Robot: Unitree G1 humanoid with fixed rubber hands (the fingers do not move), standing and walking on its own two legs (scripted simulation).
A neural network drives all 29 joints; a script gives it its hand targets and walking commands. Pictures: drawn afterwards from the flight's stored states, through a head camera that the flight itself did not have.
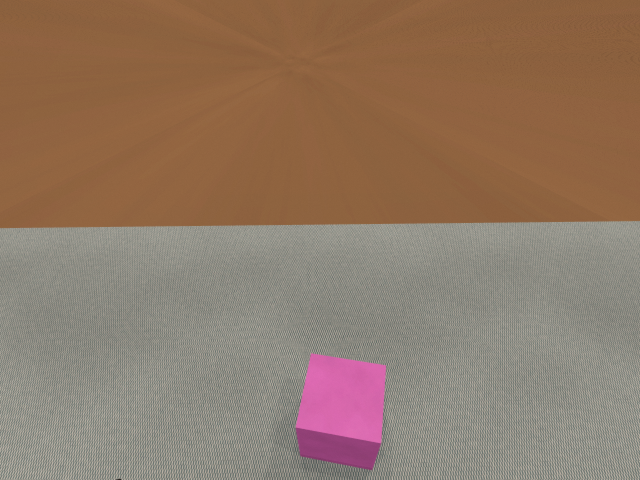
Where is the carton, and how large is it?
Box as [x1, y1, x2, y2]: [296, 353, 385, 469]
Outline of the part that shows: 311,353 296,423 296,432 300,455 371,469 380,444 385,365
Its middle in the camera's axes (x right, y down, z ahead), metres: +0.06 +0.49 +1.10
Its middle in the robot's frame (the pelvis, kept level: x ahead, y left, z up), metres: +0.46 -0.03 -0.66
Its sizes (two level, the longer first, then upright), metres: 0.210 0.200 0.250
